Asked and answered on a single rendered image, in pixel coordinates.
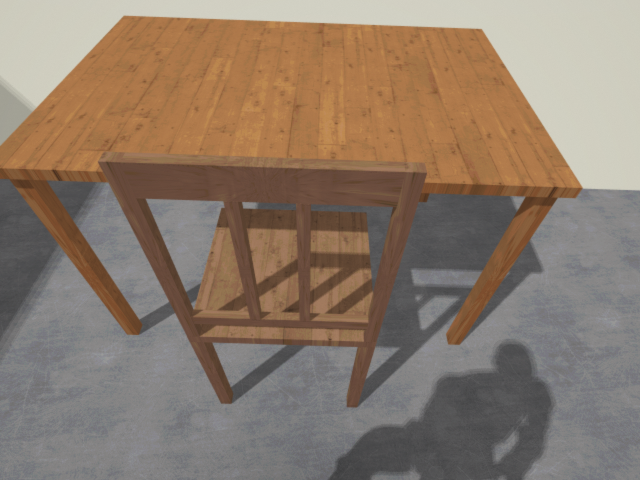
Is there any chair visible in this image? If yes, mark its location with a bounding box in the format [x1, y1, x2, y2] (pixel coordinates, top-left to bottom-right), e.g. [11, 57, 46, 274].
[98, 152, 427, 408]

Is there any table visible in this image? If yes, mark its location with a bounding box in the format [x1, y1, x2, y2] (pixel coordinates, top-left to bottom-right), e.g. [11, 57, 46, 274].
[0, 16, 583, 345]

